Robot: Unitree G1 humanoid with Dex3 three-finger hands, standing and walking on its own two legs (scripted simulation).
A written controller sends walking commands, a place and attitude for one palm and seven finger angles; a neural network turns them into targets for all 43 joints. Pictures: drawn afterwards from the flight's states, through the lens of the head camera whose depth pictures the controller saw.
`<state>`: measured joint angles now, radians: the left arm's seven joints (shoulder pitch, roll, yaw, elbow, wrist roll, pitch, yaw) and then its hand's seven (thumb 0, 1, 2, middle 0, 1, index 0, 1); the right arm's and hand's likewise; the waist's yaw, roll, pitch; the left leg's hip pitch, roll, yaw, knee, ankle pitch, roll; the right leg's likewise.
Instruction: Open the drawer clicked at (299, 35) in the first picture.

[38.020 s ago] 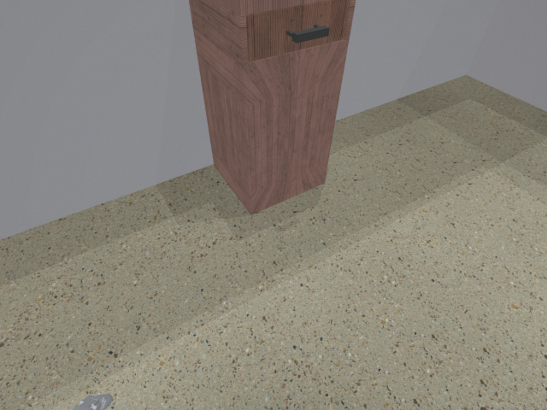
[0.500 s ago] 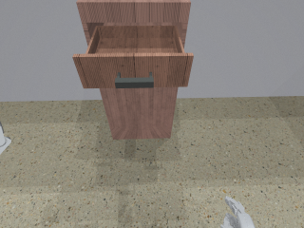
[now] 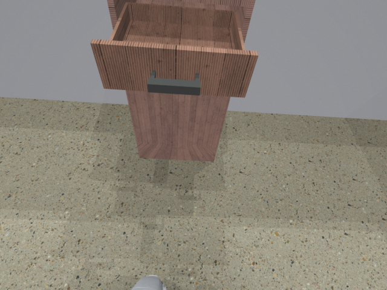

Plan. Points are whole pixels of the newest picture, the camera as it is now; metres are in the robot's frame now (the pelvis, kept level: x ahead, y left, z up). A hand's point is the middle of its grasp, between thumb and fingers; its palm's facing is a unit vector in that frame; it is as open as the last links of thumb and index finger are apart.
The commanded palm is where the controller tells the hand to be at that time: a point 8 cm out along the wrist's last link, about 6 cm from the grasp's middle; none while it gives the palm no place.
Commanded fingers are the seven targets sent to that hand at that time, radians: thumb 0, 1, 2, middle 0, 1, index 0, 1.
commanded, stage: let the arm hang, fingers relaxed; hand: left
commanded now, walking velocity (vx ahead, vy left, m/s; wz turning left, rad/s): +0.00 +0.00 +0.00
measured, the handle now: (174, 81) +0.59 +0.09 +0.08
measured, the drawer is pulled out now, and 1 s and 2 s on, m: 0.27 0.27 0.27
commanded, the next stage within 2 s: look to check the result in 0.68 s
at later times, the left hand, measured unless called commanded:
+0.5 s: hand out of the picture +0.05 +0.17 -0.16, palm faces +0.00 -0.98 -0.20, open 7.3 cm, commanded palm none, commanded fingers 0.00 0.90 0.90 -0.20 -0.30 -0.20 -0.30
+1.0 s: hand out of the picture +0.05 +0.16 -0.16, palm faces +0.00 -0.98 -0.19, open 7.4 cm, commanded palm none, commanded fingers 0.00 0.90 0.90 -0.20 -0.30 -0.20 -0.30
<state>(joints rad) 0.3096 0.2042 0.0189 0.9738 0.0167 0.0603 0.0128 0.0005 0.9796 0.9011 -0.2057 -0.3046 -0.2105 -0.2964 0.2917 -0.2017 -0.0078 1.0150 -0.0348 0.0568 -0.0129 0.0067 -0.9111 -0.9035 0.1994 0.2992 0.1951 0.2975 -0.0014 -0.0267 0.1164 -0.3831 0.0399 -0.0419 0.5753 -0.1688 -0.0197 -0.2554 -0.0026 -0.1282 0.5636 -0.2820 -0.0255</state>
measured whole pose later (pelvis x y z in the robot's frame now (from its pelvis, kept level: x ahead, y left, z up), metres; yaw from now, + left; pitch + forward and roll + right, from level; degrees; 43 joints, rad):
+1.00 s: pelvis +0.05 -0.01 +0.01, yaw -2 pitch -2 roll +0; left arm 0.27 0.14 0.02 1.13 0.01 0.00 0.04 0.00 0.91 0.90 -0.20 -0.30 -0.20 -0.30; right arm 0.23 -0.15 -0.01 1.13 -0.02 0.01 -0.04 0.01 -0.92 -0.90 0.20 0.30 0.20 0.30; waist -0.01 0.01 0.09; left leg -0.21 0.04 0.01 0.43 -0.19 -0.03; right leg -0.10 0.00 -0.08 0.41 -0.28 -0.02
